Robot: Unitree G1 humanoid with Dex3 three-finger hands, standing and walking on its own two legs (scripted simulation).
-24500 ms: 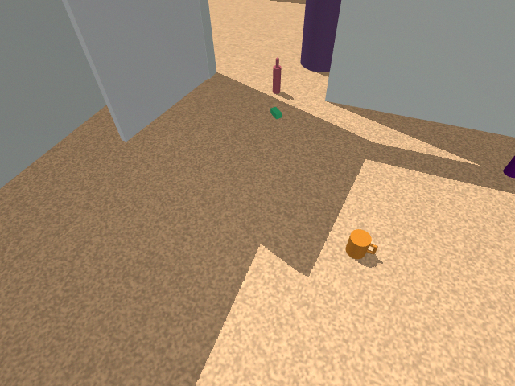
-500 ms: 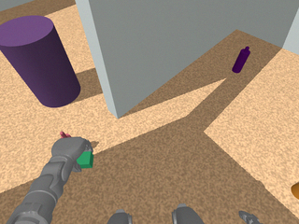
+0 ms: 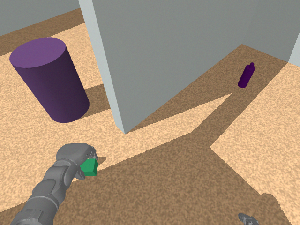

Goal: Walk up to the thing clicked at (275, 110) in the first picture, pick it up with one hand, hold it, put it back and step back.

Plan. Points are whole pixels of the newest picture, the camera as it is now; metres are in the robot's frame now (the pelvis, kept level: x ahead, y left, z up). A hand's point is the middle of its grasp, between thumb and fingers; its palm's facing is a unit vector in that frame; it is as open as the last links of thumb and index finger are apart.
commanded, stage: hold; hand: left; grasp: from above
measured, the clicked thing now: (82, 167) +0.33 +0.23 -0.09
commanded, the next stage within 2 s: crouch in 1.72 s
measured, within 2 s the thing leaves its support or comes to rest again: neither
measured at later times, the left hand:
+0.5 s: hand (78, 169) +0.30 +0.21 -0.03, palm faces -0.46 -0.01 -0.89, open 7.1 cm
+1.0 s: hand (76, 171) +0.28 +0.21 -0.01, palm faces -0.45 -0.02 -0.89, open 7.1 cm
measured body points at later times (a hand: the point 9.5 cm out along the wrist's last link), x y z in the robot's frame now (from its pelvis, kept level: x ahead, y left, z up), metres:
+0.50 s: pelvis +0.00 -0.01 +0.01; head +0.02 -0.03 +0.46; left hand +0.32 +0.21 +0.02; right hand +0.13 -0.27 -0.11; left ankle +0.01 +0.12 -0.71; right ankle +0.02 -0.15 -0.71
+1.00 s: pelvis -0.01 -0.01 +0.02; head +0.00 -0.03 +0.47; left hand +0.30 +0.21 +0.04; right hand +0.13 -0.27 -0.09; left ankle +0.01 +0.12 -0.71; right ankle +0.02 -0.15 -0.71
